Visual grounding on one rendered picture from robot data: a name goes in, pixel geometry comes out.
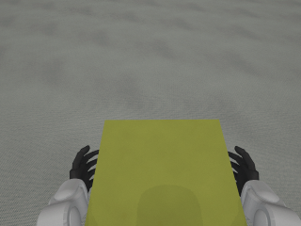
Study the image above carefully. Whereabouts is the robot left forearm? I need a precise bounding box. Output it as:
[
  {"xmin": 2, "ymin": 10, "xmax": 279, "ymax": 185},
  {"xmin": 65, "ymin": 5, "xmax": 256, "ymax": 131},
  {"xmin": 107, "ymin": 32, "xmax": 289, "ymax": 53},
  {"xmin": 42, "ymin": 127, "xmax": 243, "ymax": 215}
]
[{"xmin": 36, "ymin": 178, "xmax": 88, "ymax": 226}]

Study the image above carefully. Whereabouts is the left robot hand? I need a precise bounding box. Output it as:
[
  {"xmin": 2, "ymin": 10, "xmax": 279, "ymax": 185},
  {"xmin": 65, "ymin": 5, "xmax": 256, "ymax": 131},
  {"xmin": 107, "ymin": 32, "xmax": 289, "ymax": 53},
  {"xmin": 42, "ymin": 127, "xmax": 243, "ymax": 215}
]
[{"xmin": 70, "ymin": 145, "xmax": 99, "ymax": 193}]

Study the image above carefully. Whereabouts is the carton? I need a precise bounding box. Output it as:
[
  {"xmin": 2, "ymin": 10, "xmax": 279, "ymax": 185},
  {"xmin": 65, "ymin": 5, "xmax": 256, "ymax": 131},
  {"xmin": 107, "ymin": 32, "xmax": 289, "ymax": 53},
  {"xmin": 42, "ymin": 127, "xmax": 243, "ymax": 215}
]
[{"xmin": 85, "ymin": 119, "xmax": 247, "ymax": 226}]

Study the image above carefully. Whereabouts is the right robot hand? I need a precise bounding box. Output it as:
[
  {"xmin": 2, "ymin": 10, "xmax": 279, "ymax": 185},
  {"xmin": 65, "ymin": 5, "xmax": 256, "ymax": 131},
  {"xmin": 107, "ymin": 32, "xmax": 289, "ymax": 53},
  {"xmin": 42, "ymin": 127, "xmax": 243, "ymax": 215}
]
[{"xmin": 228, "ymin": 146, "xmax": 260, "ymax": 197}]

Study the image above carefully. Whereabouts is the robot right forearm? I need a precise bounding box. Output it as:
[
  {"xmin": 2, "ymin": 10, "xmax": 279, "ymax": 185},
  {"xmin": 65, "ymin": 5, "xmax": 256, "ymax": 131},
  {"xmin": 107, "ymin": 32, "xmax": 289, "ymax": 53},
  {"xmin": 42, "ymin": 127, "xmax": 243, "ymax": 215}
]
[{"xmin": 240, "ymin": 180, "xmax": 301, "ymax": 226}]

